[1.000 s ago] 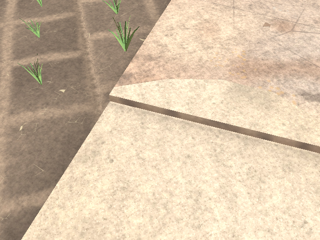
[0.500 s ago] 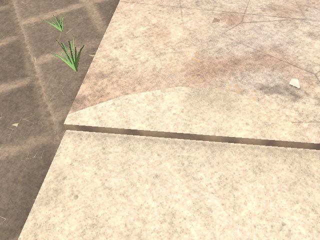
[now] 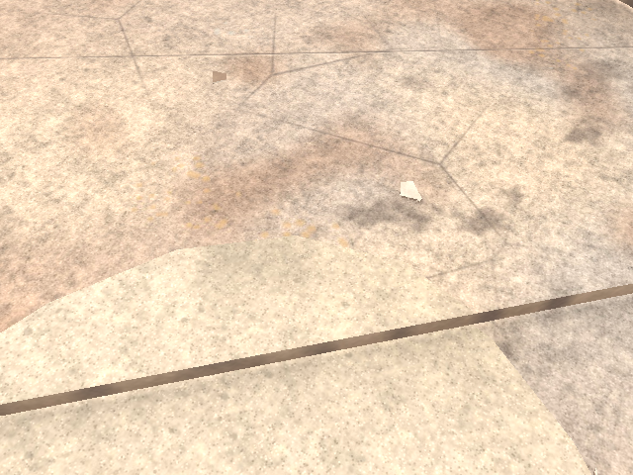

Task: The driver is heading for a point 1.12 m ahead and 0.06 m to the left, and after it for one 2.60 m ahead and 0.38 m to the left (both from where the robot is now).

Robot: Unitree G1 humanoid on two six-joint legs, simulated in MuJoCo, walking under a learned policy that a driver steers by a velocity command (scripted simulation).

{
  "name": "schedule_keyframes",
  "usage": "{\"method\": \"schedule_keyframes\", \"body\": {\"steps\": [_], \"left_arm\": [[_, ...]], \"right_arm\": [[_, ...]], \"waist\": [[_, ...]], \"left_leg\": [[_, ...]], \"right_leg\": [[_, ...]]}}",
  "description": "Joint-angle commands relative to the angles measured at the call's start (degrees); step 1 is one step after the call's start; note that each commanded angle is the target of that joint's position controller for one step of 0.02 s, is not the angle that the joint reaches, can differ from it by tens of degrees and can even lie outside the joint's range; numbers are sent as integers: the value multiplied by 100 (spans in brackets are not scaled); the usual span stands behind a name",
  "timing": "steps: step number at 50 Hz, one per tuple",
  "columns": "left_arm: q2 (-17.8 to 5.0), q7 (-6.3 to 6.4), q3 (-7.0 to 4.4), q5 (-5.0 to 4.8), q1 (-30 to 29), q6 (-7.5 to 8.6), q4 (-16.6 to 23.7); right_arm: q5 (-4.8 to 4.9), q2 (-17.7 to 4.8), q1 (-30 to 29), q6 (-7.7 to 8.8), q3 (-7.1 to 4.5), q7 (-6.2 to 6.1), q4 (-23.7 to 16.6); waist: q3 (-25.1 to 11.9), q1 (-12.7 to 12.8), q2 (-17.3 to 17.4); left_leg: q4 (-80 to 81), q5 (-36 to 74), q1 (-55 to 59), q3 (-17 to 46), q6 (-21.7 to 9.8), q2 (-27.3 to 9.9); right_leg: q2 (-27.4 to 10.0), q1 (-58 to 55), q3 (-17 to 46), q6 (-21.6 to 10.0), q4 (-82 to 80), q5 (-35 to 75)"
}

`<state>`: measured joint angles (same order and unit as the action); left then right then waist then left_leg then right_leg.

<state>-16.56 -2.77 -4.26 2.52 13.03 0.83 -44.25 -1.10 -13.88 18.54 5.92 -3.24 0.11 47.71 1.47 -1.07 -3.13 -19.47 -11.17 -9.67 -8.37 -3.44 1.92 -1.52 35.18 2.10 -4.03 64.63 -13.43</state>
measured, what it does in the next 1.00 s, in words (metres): walks ahead: right foot, then left foot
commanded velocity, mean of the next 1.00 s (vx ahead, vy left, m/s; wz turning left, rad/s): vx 0.50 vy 0.00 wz -0.13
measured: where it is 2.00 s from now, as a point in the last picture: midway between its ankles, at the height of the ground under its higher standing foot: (347, 248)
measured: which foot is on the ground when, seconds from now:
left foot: down 0.00-0.30, up 0.32-0.78, down 0.80-1.00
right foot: up 0.00-0.26, down 0.28-0.80, up 0.82-1.00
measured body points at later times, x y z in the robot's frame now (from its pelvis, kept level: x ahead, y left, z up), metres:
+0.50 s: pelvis +0.27 -0.06 +0.00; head +0.29 -0.07 +0.45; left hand +0.33 +0.20 -0.13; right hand +0.31 -0.32 -0.14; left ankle +0.31 +0.10 -0.67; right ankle +0.26 -0.12 -0.74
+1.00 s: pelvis +0.55 -0.02 +0.00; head +0.57 -0.01 +0.45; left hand +0.64 +0.22 -0.15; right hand +0.54 -0.28 -0.14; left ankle +0.57 +0.04 -0.74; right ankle +0.52 -0.15 -0.64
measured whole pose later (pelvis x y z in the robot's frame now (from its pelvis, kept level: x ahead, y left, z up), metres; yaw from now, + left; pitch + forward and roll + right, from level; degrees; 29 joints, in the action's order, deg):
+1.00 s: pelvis +0.55 -0.02 +0.00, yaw -5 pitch +0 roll +0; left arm -12.8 -1.4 -2.5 2.1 14.1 3.3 -53.9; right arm -1.0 -11.7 19.8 4.7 -2.8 0.3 56.7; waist 1.9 -0.2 -2.2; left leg -21.2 -10.8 -10.5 -6.2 -5.6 3.3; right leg -3.2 31.0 -0.4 -4.0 71.0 -14.3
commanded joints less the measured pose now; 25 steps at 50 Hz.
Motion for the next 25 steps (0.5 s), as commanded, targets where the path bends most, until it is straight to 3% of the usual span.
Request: {"method": "schedule_keyframes", "body": {"steps": [1,5,10,12,13,14,15,16,17,18,19,21,23,25], "left_arm": [[48,-82,68,5,-105,12,400],[197,-136,206,-24,-920,96,589],[104,-104,252,8,-1563,149,743],[19,-32,214,45,-1131,207,581],[-76,18,157,81,-350,275,299],[-376,91,40,174,632,332,-36],[-1052,190,-136,266,1442,345,-130],[-1076,249,-180,-13,1563,262,-197],[-913,259,-134,-126,1073,252,-235],[-571,240,-51,-144,667,291,-231],[-336,219,12,-154,405,329,-244],[-86,219,85,-178,212,400,-315],[-150,218,70,-210,408,487,-476],[-213,218,56,-224,612,519,-630]], "right_arm": [[-5,-392,167,141,-42,40,-161],[14,-471,398,125,-20,67,27],[22,-732,1000,-27,-41,-5,424],[25,-829,1075,-113,-43,-33,561],[56,-835,1075,-159,-27,-45,614],[82,-733,1034,-160,20,-54,538],[242,-140,1216,-120,177,35,163],[159,-528,1080,-119,39,23,195],[102,-682,482,-135,-36,20,48],[112,-521,263,-91,16,49,5],[80,-425,281,-121,19,62,82],[-87,-247,593,-292,36,118,264],[-117,-200,481,-368,16,184,244],[-124,-192,-5,-387,12,208,101]], "waist": [[88,120,658],[226,-18,715],[345,-183,732],[44,55,867],[-390,422,777],[-1020,787,637],[-2006,925,-605],[-2214,902,-597],[-1268,707,-152],[-695,495,-30],[-347,263,82],[-151,-44,-59],[-73,-123,-31],[129,-76,-46]], "left_leg": [[1172,1252,175,1025,-682,-1625],[1184,1738,101,346,-530,-1352],[824,2625,1054,352,-557,-1664],[-77,4260,1354,230,-494,-1670],[-1026,4558,1210,37,-398,-1529],[-2215,3502,299,-45,-282,-1367],[-4438,591,-1907,-253,0,-690],[-5510,-1938,-2792,443,23,-132],[-5551,-1411,-3226,849,-41,-506],[-5200,-971,-3079,883,-58,-669],[-4793,-766,-2755,886,-36,-814],[-4453,-578,-2151,836,83,-853],[-4318,-337,-2212,754,153,-837],[-3973,92,-2558,707,235,-914]], "right_leg": [[-211,605,233,57,-302,596],[-73,76,-231,62,-1949,1361],[46,-301,-699,-151,-3029,631],[365,-1053,-862,-356,-3380,144],[546,-2067,-922,-504,-3816,335],[103,-3606,-396,-712,-3744,301],[-1814,-5772,2170,-1405,-3824,-124],[-2354,-5751,3715,-1667,-4604,376],[-1960,-5090,2639,-1442,-4631,709],[-1704,-4226,1965,-1241,-4811,1106],[-1415,-3568,1458,-993,-5037,1328],[-1064,-2795,864,-795,-5358,1516],[-961,-2688,632,-869,-5551,1848],[-912,-2685,450,-902,-5740,1867]]}}
Keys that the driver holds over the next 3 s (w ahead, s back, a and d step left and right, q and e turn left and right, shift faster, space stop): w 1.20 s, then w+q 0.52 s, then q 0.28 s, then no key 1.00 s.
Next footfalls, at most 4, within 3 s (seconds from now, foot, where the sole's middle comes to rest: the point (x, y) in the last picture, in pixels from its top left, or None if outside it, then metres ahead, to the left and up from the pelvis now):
0.28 right None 0.30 -0.12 -0.78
0.80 left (297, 417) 0.61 0.04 -0.78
1.34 right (383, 281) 0.94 -0.17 -0.73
1.92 left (301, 213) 1.16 0.03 -0.73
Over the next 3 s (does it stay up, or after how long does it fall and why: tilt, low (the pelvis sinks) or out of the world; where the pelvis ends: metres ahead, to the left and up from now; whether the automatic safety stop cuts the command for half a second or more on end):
stays up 1.15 -0.08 0.05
